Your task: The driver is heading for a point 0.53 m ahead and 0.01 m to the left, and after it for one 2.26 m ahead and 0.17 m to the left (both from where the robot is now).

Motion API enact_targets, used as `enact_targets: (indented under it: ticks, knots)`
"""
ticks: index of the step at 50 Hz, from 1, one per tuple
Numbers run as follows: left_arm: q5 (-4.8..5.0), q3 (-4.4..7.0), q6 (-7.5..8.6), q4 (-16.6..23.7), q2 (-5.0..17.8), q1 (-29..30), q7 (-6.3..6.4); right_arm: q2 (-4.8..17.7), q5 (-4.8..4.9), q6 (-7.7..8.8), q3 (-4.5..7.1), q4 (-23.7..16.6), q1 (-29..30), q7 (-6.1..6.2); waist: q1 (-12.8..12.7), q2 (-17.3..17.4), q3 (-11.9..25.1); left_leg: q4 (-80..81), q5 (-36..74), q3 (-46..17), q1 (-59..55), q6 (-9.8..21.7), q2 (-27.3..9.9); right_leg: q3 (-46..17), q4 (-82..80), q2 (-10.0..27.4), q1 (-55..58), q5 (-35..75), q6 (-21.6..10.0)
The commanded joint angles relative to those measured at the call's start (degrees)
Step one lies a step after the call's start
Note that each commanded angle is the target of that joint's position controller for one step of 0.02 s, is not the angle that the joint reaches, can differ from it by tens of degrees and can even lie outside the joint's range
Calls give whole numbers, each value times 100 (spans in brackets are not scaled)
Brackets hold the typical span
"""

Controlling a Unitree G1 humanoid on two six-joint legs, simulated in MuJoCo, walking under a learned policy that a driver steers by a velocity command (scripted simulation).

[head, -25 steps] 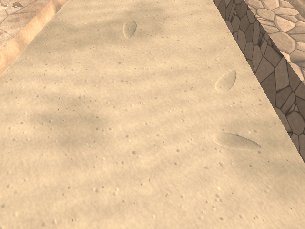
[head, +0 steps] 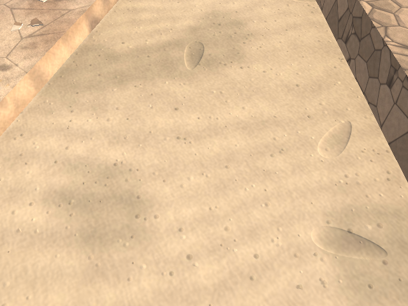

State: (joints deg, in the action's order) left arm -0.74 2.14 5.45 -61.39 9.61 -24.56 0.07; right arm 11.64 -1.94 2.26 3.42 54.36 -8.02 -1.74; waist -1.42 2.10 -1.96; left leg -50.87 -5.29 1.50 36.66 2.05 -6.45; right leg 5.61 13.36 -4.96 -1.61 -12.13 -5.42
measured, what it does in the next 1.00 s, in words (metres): walks ahead: left foot, then right foot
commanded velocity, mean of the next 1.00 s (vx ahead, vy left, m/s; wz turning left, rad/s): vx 0.36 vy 0.00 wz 0.00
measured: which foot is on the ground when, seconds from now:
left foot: up 0.00-0.20, down 0.22-0.76, up 0.78-1.00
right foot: down 0.00-0.24, up 0.26-0.72, down 0.74-1.00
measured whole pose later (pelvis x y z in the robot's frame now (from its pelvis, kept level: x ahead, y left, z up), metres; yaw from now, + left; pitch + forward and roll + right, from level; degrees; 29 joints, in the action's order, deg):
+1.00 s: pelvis +0.45 +0.01 -0.01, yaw +0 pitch -1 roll +0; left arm -1.2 0.6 2.9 -59.6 9.0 -13.9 1.4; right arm 9.6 -1.5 -0.6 1.7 60.7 -13.3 1.8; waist 0.0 1.5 -3.7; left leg -43.9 -24.3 -1.1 19.3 0.4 -1.6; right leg 6.2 22.7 -2.7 -16.3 -5.8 -5.7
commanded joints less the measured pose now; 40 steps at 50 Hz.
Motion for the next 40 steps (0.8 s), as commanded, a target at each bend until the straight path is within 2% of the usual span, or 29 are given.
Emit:
enact_targets:
  ticks: [1, 4, 7, 9, 10, 11, 12, 13, 14, 15, 16, 17, 18, 19, 22, 26, 27, 30, 33, 35, 36, 37, 38, 39, 40]
  knots:
    - [8, 65, 96, 212, 651, -185, 24, 86, 56, 34, -60, -421, 561, -29, 16, -533, -440, 898, 537, 230, -64, -35, 143, -787, -667, 1479, -343, 2148, -563]
    - [-13, 65, 82, 82, 699, -514, 61, 144, 75, 55, -77, -580, 1008, -19, -124, -545, -487, 1417, 565, 327, -75, 79, 274, -759, -566, 1618, 222, 2461, -581]
    - [-71, 89, 46, 1, 771, -558, 116, 249, 72, 112, -46, -690, 1122, 2, -64, -535, -503, 1764, 101, 335, -184, 293, 392, -725, -191, 1806, 795, 3235, -569]
    - [-94, 118, 32, 4, 875, -392, 137, 358, 68, 167, 22, -544, 562, 61, 223, -616, -189, 1979, -371, 476, -1088, 495, 709, -577, 607, 1787, 863, 4718, -441]
    - [-85, 129, 7, 4, 913, -306, 128, 446, 52, 209, 87, -286, -215, 108, 555, -546, 197, 2288, -312, 572, -1983, 622, 903, -450, 1512, 1654, 753, 5089, -355]
    - [-47, 102, 1, 61, 852, -251, 113, 685, -40, 266, 191, 35, -1239, 168, 931, -397, 755, 2399, -204, 234, -3435, 824, 613, -309, 2754, 1436, -45, 4289, -247]
    - [139, -1, 9, 283, 451, -491, 49, 1274, -180, 286, 345, 146, -2095, 228, 1015, 504, 1576, 2590, -920, -1882, -5145, 1336, -989, 34, 4820, 839, -1790, 1825, -14]
    - [170, 78, 9, 251, 525, -733, 17, 1355, -35, 191, 376, 153, -1978, 155, 809, 1039, 2010, 3446, -946, -4085, -5565, 1839, -1816, -395, 6302, 4, -2974, -1750, 41]
    - [58, 159, -26, 350, 785, -212, 33, 1141, 106, 156, 314, 48, -1276, 126, 558, 289, 1172, 3538, -1265, -3346, -4835, 1644, -1539, -846, 6491, 456, -3432, -1293, -42]
    - [20, 139, 3, 471, 691, 218, 5, 758, 134, 185, 207, -34, -804, 108, 455, -12, 512, 3749, -1109, -2618, -3982, 1489, -1336, -835, 6229, 671, -3465, -834, -42]
    - [2, 132, -9, 476, 553, 335, -11, 506, 113, 223, 130, -21, -589, 109, 255, -138, 138, 3965, -777, -2076, -3345, 1252, -1054, -811, 5821, 872, -3245, -566, -34]
    - [-96, 139, -80, 486, 497, 315, -32, 329, 127, 266, 67, 69, -592, 137, 88, -37, -6, 4076, -412, -1671, -2927, 1076, -816, -818, 5493, 995, -2975, -450, 22]
    - [-147, 119, -164, 421, 375, 162, -66, 248, 120, 304, 31, 141, -667, 159, -19, 27, -3, 4144, -161, -1380, -2717, 999, -678, -782, 5332, 1026, -2732, -390, 84]
    - [-166, 122, -223, 424, 343, 149, -93, 281, 117, 351, 26, 217, -851, 170, -49, 37, 12, 4172, 177, -1240, -2659, 1010, -619, -715, 5249, 1013, -2673, -339, 134]
    - [-161, 134, -331, 647, 393, 702, -140, 539, 129, 413, 58, 335, -1180, 178, -60, 35, -158, 4406, 357, -898, -2683, 1053, -513, -574, 4768, 1133, -3138, 111, 292]
    - [-98, 115, -340, 1009, 453, 1725, -166, 500, 131, 390, 8, 415, -1587, 172, 167, 47, -379, 4546, 678, -630, -3021, 987, -369, -406, 3619, 1187, -3637, 857, 451]
    - [-79, 90, -328, 1055, 406, 1882, -163, 478, 128, 390, -13, 434, -1644, 177, 191, 35, -433, 4457, 1320, -486, -3051, 942, -326, -323, 3278, 1114, -3540, 985, 467]
    - [-33, 3, -284, 1079, 249, 2109, -105, 455, 115, 382, -61, 563, -1911, 207, 295, 147, -301, 3956, 3161, -22, -3266, 753, -202, -24, 2495, 790, -2946, 1251, 394]
    - [-34, 2, -222, 1038, 346, 2072, -29, 446, 66, 331, -91, 663, -1982, 260, 307, 367, -179, 3455, 3758, -25, -3669, 705, -293, -39, 2125, 597, -2597, 1087, 227]
    - [-64, 67, -146, 834, 530, 1511, 35, 526, 54, 312, -67, 661, -1799, 314, 64, 420, -4, 2810, 4169, -139, -3865, 618, -353, -110, 1753, 422, -2024, 789, 56]
    - [-99, 109, -68, 610, 591, 921, 66, 559, 99, 294, -56, 663, -1676, 328, -224, 228, 200, 2103, 3995, -84, -3881, 501, -219, -88, 1144, 343, -1415, 1240, -30]
    - [-179, 169, 35, 431, 836, 355, 99, 517, 164, 304, -71, 632, -1762, 338, -367, -88, 592, 1226, 2904, 19, -3364, 330, 16, -435, 1021, 832, -365, 3085, -122]
    - [-276, 261, 67, 364, 1277, -214, 100, 132, 332, 285, -160, 573, -2326, 365, -258, -967, 1496, -470, -369, 299, -2153, 142, 546, -1739, 1705, 2399, 1304, 6156, -758]
    - [-9, 227, -30, 385, 1140, -131, 55, 91, 471, 175, -129, 798, -2863, 369, -145, -1358, 2345, -1606, -3183, -78, -1673, 46, 1105, -2801, 1514, 3079, 1672, 6985, -1580]
    - [124, 180, -101, 530, 962, 368, 29, 334, 264, 72, -53, 800, -2502, 369, -33, -755, 1849, -1769, -3010, -446, -1535, 14, 866, -2448, 1121, 2819, 866, 5744, -1525]
Keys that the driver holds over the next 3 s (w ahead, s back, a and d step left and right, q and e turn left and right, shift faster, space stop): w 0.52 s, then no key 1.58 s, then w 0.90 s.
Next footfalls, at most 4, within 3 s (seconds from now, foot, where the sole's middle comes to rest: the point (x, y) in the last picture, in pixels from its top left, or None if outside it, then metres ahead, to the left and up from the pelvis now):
0.22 left None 0.30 0.11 -0.78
0.74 right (242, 285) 0.56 -0.06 -0.78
1.10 left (180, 302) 0.50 0.14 -0.78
2.42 right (247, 265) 0.63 -0.08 -0.78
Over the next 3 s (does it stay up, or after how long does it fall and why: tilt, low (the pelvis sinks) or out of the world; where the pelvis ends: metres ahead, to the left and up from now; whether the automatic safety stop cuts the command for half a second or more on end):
stays up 0.87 0.01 -0.02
